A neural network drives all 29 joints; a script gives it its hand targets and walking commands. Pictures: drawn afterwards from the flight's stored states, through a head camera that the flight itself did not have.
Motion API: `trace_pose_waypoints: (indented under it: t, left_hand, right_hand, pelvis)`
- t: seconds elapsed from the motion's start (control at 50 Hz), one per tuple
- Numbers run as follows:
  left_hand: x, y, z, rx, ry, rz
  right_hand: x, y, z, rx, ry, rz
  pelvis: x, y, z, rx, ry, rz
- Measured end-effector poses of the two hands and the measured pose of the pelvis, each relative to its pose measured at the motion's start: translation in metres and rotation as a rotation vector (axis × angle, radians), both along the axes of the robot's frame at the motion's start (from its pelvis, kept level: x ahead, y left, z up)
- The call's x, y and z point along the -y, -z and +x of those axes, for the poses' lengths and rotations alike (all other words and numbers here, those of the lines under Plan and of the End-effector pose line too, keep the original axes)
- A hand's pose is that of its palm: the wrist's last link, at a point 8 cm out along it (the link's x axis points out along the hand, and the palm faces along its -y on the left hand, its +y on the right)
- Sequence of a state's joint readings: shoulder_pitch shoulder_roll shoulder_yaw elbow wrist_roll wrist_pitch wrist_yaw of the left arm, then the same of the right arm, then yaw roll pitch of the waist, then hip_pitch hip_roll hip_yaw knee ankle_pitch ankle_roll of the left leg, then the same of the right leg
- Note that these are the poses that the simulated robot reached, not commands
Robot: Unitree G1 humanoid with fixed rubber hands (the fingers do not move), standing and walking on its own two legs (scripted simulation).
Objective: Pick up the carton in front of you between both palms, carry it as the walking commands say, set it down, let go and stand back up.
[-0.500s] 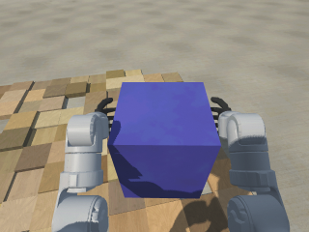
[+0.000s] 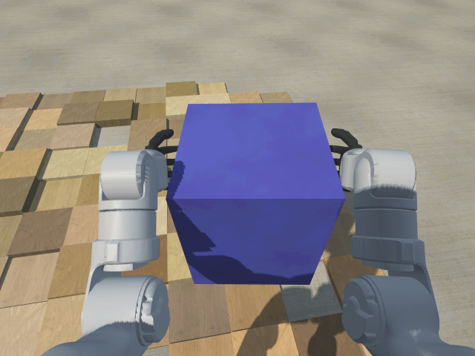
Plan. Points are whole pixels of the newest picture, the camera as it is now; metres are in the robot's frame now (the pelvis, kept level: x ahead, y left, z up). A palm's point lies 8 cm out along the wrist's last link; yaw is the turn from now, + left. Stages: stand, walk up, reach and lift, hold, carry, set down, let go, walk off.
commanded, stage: carry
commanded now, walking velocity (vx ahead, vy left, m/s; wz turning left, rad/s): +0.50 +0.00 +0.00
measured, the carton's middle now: (251, 198) +0.38 +0.01 +0.09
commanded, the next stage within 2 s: none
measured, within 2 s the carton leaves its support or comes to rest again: neither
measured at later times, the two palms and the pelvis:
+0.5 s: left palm (180, 121) +0.58 +0.16 +0.10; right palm (315, 124) +0.59 -0.14 +0.09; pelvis +0.31 +0.00 +0.01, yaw +2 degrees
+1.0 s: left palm (176, 55) +0.88 +0.22 +0.10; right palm (280, 59) +0.87 -0.08 +0.11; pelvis +0.61 +0.07 +0.03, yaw -1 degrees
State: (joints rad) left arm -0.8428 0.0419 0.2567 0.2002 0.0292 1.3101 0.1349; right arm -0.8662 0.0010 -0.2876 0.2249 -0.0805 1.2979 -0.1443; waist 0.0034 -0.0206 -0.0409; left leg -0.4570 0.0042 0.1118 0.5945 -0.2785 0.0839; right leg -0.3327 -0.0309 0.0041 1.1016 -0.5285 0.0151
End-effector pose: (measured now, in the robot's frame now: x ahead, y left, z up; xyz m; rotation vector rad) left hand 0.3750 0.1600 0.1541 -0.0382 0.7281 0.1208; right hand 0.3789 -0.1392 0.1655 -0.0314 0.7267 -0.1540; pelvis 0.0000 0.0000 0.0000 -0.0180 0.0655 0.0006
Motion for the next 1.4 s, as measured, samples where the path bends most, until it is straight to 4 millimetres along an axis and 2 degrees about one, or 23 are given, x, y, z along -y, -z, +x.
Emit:
trace_pose_waypoints:
  t: [0.06,0.14,0.28,0.34,0.44,0.52,0.62,0.7,0.76,0.82,0.88,0.96,1.02,1.08,1.16,1.24,1.32,1.4]
  left_hand:
    - [-0.004,0.022,0.022,-0.071,0.006,-0.015]
    - [-0.007,0.042,0.050,-0.106,-0.001,-0.031]
    - [-0.011,0.062,0.095,-0.066,-0.061,-0.066]
    - [-0.009,0.063,0.121,-0.015,-0.085,-0.077]
    - [-0.001,0.061,0.179,0.052,-0.058,-0.013]
    - [-0.003,0.057,0.209,0.005,-0.068,0.003]
    - [-0.011,0.036,0.252,0.012,-0.089,0.017]
    - [-0.022,0.022,0.299,0.053,-0.090,0.013]
    - [-0.033,0.020,0.340,0.066,-0.083,0.008]
    - [-0.048,0.027,0.385,0.066,-0.075,-0.002]
    - [-0.061,0.043,0.431,0.034,-0.065,-0.018]
    - [-0.062,0.053,0.479,-0.052,-0.022,-0.014]
    - [-0.055,0.049,0.513,-0.060,-0.007,-0.028]
    - [-0.048,0.038,0.549,-0.027,0.018,-0.013]
    - [-0.039,0.023,0.600,0.034,0.013,-0.001]
    - [-0.026,0.010,0.658,0.101,-0.016,0.009]
    - [-0.010,0.008,0.724,0.137,-0.042,0.037]
    - [-0.006,0.014,0.770,0.044,-0.072,0.056]
  right_hand:
    - [-0.004,0.025,0.014,-0.070,0.028,0.008]
    - [-0.007,0.047,0.037,-0.102,0.064,0.033]
    - [-0.010,0.068,0.087,-0.060,0.090,0.081]
    - [-0.009,0.070,0.117,-0.008,0.076,0.102]
    - [-0.002,0.074,0.179,0.053,0.028,0.105]
    - [-0.004,0.071,0.216,0.006,-0.005,0.091]
    - [-0.013,0.052,0.267,0.012,-0.038,0.092]
    - [-0.023,0.037,0.315,0.053,-0.041,0.087]
    - [-0.035,0.033,0.353,0.066,-0.036,0.078]
    - [-0.049,0.037,0.396,0.067,-0.027,0.068]
    - [-0.062,0.048,0.438,0.035,-0.025,0.041]
    - [-0.063,0.061,0.473,-0.050,0.013,0.036]
    - [-0.056,0.058,0.497,-0.056,0.049,0.044]
    - [-0.049,0.049,0.529,-0.024,0.068,0.054]
    - [-0.040,0.037,0.582,0.037,0.063,0.070]
    - [-0.027,0.029,0.648,0.103,0.040,0.093]
    - [-0.011,0.033,0.725,0.139,-0.004,0.101]
    - [-0.007,0.037,0.783,0.044,-0.040,0.104]
  pelvis:
    - [-0.009,-0.007,0.024,-0.007,-0.006,-0.013]
    - [-0.018,-0.017,0.061,-0.019,-0.009,-0.022]
    - [-0.020,-0.025,0.150,-0.023,-0.008,-0.023]
    - [-0.017,-0.019,0.195,-0.019,-0.006,-0.020]
    - [-0.007,-0.005,0.273,0.003,-0.024,-0.028]
    - [-0.004,-0.016,0.320,0.009,-0.047,-0.012]
    - [-0.008,-0.031,0.378,0.012,-0.049,0.015]
    - [-0.018,-0.034,0.427,0.011,-0.048,0.018]
    - [-0.031,-0.031,0.469,0.014,-0.047,0.014]
    - [-0.047,-0.023,0.515,0.020,-0.038,0.011]
    - [-0.060,-0.016,0.556,0.016,-0.013,0.045]
    - [-0.070,-0.027,0.593,-0.007,0.013,0.036]
    - [-0.073,-0.037,0.622,-0.015,0.017,0.031]
    - [-0.071,-0.043,0.654,-0.020,0.019,0.029]
    - [-0.062,-0.044,0.705,-0.015,0.018,0.037]
    - [-0.044,-0.034,0.765,0.003,0.009,0.052]
    - [-0.024,-0.016,0.822,0.017,-0.016,0.033]
    - [-0.014,-0.026,0.862,-0.003,-0.027,0.043]
